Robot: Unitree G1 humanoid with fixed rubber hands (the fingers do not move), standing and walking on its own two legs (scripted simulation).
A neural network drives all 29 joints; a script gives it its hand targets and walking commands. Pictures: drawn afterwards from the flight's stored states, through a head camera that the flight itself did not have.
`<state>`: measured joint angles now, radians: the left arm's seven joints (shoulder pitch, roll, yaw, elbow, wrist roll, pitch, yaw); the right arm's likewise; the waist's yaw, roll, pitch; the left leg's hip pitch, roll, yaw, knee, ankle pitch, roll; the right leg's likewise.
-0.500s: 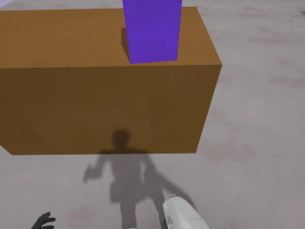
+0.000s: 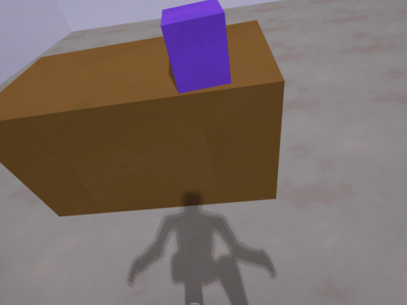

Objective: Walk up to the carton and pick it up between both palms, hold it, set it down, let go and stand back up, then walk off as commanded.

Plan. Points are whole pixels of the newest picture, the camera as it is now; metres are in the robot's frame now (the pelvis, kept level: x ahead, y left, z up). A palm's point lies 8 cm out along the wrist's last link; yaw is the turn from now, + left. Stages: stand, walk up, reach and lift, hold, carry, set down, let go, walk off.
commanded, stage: walk off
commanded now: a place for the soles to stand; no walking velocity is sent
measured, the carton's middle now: (197, 46) +1.00 +0.02 +0.12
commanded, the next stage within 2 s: stand in 1.66 s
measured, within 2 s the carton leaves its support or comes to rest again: neither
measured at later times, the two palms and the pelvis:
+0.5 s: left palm out of the picture +0.17 +0.32 -0.08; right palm out of the picture +0.16 -0.32 -0.12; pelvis +0.11 +0.00 -0.01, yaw -1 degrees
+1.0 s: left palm out of the picture +0.20 +0.40 -0.10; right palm (344, 279) +0.21 -0.25 -0.09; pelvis +0.13 +0.07 +0.00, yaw +1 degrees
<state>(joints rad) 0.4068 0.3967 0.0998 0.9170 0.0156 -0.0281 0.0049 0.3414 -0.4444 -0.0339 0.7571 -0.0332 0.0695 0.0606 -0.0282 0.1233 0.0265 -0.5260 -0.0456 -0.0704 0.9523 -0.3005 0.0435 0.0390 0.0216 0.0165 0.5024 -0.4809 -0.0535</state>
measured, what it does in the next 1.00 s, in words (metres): walks ahead: left foot, then right foot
